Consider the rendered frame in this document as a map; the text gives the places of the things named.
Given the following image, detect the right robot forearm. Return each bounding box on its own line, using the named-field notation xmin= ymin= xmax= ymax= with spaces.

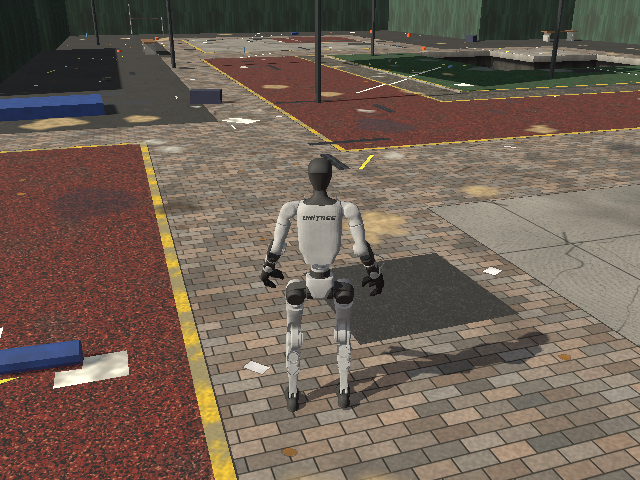
xmin=360 ymin=241 xmax=381 ymax=279

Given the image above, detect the left robot upper arm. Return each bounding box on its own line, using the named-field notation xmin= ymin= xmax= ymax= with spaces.
xmin=270 ymin=201 xmax=299 ymax=255

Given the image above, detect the right robot shin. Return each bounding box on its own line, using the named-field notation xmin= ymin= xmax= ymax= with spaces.
xmin=337 ymin=326 xmax=351 ymax=394

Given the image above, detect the robot left foot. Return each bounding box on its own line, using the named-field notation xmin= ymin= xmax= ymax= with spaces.
xmin=285 ymin=386 xmax=299 ymax=412

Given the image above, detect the left robot hand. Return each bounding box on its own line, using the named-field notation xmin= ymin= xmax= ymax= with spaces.
xmin=261 ymin=269 xmax=284 ymax=288

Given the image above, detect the right robot hand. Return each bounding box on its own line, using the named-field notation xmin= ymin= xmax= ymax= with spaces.
xmin=362 ymin=273 xmax=384 ymax=296

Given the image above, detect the left robot forearm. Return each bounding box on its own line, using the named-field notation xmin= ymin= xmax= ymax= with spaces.
xmin=263 ymin=239 xmax=281 ymax=273

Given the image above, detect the right robot upper arm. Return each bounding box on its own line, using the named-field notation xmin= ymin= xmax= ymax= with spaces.
xmin=341 ymin=201 xmax=369 ymax=257

